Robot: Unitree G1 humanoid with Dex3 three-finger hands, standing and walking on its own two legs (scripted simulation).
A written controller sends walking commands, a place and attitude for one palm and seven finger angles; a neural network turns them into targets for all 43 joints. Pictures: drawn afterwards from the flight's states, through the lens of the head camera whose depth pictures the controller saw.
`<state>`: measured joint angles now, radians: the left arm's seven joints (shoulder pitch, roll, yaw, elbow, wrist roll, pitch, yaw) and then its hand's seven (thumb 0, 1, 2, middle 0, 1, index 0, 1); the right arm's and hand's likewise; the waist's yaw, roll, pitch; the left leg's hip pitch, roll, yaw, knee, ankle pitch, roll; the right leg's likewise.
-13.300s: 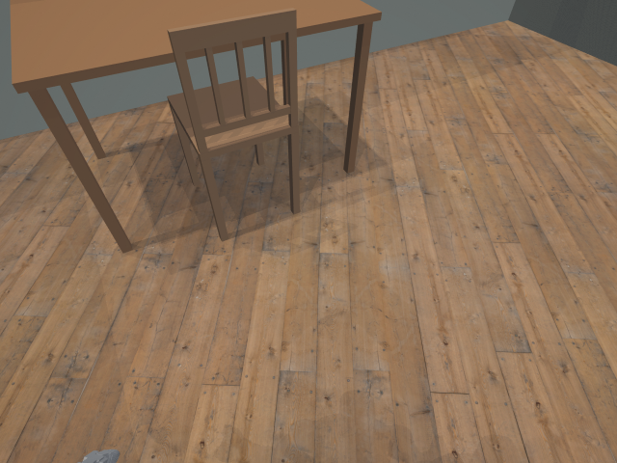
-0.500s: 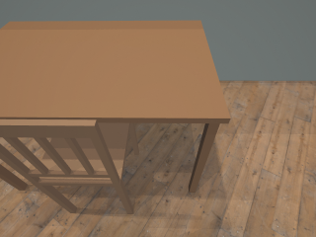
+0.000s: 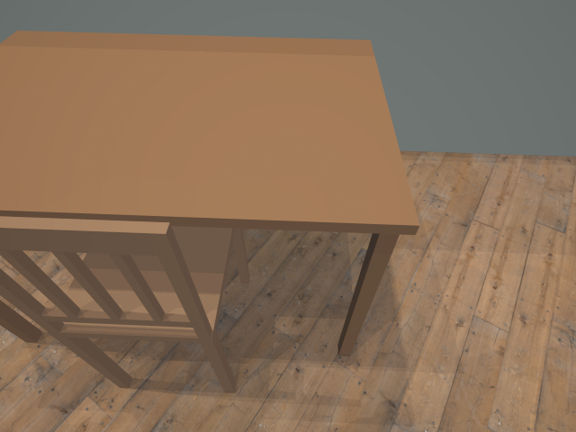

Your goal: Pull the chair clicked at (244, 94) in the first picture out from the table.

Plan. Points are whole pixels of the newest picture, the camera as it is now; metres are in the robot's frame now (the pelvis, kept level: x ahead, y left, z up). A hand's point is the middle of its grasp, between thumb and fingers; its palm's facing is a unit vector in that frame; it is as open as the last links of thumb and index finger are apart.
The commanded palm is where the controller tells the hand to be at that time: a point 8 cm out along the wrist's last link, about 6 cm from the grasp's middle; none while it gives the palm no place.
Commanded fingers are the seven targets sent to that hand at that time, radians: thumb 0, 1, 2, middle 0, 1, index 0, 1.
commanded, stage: look again from close up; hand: left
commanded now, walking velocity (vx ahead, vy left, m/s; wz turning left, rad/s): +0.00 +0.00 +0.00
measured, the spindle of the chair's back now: (92, 285) +0.36 +0.39 -0.10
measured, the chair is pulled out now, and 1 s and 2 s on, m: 0.00 0.00 0.00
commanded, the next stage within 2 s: shuffle to correct the standing spot in 0.66 s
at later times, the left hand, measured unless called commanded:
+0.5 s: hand out of the picture +0.00 +0.17 -0.17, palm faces +0.03 -0.98 -0.20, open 7.3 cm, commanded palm none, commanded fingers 0.00 0.90 0.90 -0.20 -0.30 -0.20 -0.30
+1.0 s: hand out of the picture +0.00 +0.17 -0.18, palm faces +0.04 -0.97 -0.22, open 7.4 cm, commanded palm none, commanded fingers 0.00 0.90 0.90 -0.20 -0.30 -0.20 -0.30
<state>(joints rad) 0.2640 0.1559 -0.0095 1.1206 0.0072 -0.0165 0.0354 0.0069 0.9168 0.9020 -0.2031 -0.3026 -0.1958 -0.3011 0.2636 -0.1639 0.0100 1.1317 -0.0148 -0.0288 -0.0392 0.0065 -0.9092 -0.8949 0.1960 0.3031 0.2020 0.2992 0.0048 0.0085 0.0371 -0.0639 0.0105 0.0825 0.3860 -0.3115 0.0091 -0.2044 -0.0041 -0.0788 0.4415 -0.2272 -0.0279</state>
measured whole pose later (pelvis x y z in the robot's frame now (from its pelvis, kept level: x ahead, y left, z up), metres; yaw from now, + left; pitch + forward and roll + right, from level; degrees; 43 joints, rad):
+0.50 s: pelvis +0.00 -0.01 +0.00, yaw +0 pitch -1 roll +0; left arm 0.27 0.16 0.00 1.11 0.01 -0.02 0.04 0.01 0.92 0.90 -0.20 -0.30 -0.20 -0.30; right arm 0.30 -0.14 0.01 1.15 -0.01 -0.03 -0.04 0.01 -0.91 -0.89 0.20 0.30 0.20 0.30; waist 0.00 0.00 0.03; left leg -0.07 0.02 0.08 0.39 -0.31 0.00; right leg -0.21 0.00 -0.08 0.44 -0.22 -0.04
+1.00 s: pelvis -0.03 -0.01 -0.01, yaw +0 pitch +0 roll +1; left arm 0.24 0.16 0.02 1.06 0.01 0.00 0.04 0.01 0.91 0.90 -0.20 -0.30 -0.20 -0.30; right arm 0.27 -0.15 -0.02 1.08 -0.01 0.01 -0.04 0.01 -0.91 -0.89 0.20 0.30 0.20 0.30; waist 0.01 0.00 0.06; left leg -0.15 0.01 0.08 0.48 -0.32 0.00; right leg -0.28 -0.01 -0.08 0.52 -0.23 -0.04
